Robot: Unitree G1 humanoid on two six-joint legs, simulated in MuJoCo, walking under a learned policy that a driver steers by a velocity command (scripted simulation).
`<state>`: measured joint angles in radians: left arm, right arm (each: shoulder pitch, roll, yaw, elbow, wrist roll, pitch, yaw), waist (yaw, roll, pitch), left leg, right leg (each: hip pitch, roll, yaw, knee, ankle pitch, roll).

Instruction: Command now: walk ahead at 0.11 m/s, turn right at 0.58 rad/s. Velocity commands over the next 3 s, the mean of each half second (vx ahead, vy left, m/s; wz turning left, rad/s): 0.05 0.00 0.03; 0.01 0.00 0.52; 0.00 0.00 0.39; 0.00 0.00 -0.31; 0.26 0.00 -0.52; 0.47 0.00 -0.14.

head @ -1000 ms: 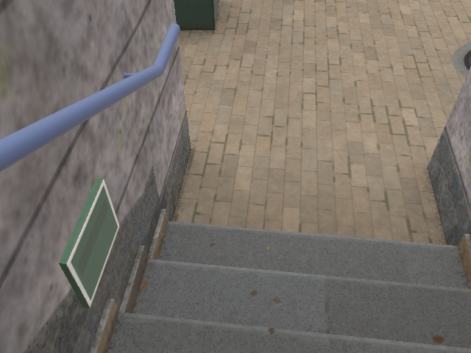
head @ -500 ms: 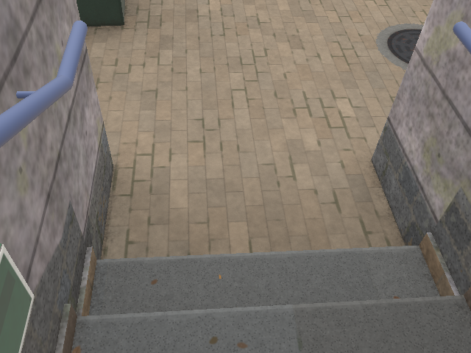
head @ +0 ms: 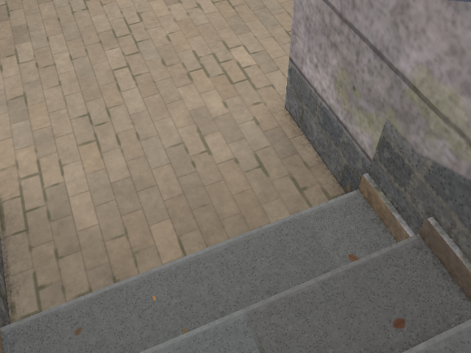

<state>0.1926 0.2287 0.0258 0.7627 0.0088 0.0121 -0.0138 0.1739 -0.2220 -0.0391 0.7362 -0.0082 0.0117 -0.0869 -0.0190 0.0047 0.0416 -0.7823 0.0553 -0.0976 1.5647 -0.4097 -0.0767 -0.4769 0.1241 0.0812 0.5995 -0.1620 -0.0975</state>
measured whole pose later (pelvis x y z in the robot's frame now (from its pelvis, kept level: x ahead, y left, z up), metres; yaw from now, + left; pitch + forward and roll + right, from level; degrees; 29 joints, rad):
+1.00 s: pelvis +0.03 +0.06 +0.01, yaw +22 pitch +2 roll +0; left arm 0.24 0.27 0.05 0.77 0.01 0.05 0.05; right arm 0.20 -0.27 -0.05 0.55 0.02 0.10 -0.02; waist 0.04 0.02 0.02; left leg -0.59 0.04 -0.01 1.06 -0.34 -0.06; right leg -0.29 -0.08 -0.17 0.57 -0.30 -0.02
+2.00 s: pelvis +0.07 +0.04 -0.01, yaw +20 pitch +2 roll +1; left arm 0.27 0.25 0.05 0.59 -0.01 0.04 0.01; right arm 0.15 -0.30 -0.08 0.71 -0.01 0.05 -0.07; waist 0.00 0.06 -0.01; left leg -0.55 -0.01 -0.09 1.21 -0.55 -0.03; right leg -0.39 0.10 0.07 0.72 -0.37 -0.07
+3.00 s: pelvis +0.43 +0.18 -0.16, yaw +3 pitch +2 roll +1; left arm 0.09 0.22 0.03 0.64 -0.01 -0.05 -0.01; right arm 0.57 -0.17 -0.02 0.95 0.03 -0.06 -0.03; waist -0.07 -0.03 -0.02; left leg -0.07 -0.11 -0.05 0.49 -0.46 0.07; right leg -0.76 -0.05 0.08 0.90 0.20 -0.05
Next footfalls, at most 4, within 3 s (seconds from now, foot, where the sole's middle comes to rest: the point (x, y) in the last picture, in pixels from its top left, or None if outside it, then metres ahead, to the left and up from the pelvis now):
0.28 left None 0.07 0.18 -0.76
0.58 right None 0.11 -0.04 -0.76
1.10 left None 0.02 0.19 -0.76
1.56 right None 0.14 -0.02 -0.76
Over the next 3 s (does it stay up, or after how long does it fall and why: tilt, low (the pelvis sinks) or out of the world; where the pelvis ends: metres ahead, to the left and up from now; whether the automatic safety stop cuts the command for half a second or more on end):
stays up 0.43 0.18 -0.16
